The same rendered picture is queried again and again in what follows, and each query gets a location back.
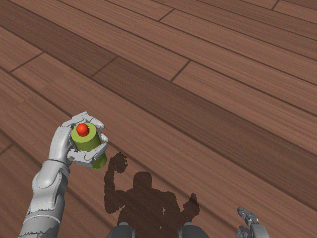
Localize left robot hand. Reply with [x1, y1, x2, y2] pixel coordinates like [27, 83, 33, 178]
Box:
[48, 112, 109, 168]

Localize left robot arm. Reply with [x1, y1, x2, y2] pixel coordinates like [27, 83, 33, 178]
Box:
[18, 160, 70, 238]

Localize right robot hand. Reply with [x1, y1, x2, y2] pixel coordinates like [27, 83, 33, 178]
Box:
[234, 207, 270, 238]

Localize bottle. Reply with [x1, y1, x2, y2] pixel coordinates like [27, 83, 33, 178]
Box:
[71, 122, 107, 170]

